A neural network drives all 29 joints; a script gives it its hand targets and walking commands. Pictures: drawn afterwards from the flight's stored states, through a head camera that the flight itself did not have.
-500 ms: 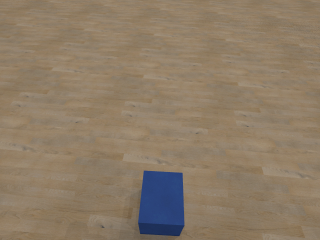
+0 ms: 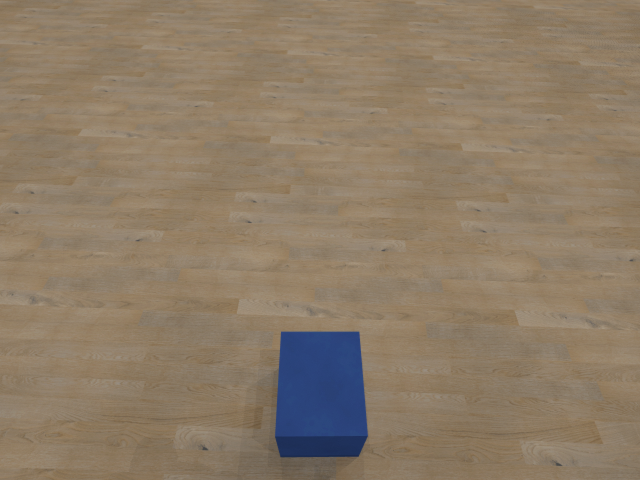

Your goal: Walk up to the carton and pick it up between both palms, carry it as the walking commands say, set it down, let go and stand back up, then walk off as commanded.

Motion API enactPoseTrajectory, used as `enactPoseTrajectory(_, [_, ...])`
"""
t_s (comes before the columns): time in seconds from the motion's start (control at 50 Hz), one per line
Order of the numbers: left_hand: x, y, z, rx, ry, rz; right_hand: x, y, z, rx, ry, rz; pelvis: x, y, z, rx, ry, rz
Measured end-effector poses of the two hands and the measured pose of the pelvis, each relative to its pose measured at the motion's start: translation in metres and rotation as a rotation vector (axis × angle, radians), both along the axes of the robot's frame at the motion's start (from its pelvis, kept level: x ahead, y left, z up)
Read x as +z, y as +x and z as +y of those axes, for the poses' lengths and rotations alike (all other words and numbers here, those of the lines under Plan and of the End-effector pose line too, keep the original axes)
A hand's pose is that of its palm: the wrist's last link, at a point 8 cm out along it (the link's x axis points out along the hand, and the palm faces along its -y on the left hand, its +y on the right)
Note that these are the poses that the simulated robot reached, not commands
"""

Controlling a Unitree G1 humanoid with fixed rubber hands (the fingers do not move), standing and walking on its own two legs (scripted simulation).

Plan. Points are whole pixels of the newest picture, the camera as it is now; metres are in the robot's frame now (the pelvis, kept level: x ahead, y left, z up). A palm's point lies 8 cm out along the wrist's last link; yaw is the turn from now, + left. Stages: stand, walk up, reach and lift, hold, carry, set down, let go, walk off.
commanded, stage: reach and lift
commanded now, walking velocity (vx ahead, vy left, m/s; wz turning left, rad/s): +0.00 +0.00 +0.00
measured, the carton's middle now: (319, 394) +0.46 -0.01 -0.65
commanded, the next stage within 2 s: none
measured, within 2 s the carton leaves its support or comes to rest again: neither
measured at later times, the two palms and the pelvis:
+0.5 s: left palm out of the picture +0.16 +0.20 -0.15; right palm out of the picture +0.15 -0.24 -0.15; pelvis -0.04 -0.01 -0.04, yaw -3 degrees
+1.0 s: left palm (205, 403) +0.30 +0.19 -0.18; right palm (463, 402) +0.29 -0.23 -0.17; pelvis -0.08 +0.00 -0.08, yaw -4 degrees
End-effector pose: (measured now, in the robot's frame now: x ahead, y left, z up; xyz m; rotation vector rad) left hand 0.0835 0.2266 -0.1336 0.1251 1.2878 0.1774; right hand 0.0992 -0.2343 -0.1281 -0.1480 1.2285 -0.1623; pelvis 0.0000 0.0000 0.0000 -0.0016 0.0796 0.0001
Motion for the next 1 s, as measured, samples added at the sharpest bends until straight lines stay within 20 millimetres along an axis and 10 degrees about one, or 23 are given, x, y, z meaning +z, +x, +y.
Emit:
enactPoseTrajectory(0.1, [0.013, 0.082, -0.004, -0.031, -0.010, 0.002, 0.014, 0.065, -0.012, 0.015, -0.014, 0.044, -0.006, -0.006, -0.002, -0.028, 0.005, 0.087])
enactPoseTrajectory(0.36, [-0.007, 0.059, -0.032, -0.061, -0.042, -0.003, -0.008, 0.036, -0.001, 0.037, 0.042, 0.031, -0.021, -0.016, -0.011, -0.056, 0.013, 0.212])
enactPoseTrajectory(0.62, [-0.028, 0.088, -0.028, -0.080, -0.045, -0.156, -0.027, 0.076, 0.001, 0.050, 0.036, -0.138, -0.056, -0.058, -0.014, -0.046, 0.010, 0.212])
enactPoseTrajectory(1.0, [-0.047, 0.213, -0.042, -0.062, -0.046, -0.370, -0.042, 0.191, 0.006, 0.022, 0.031, -0.313, -0.081, -0.080, 0.004, -0.059, -0.012, 0.345])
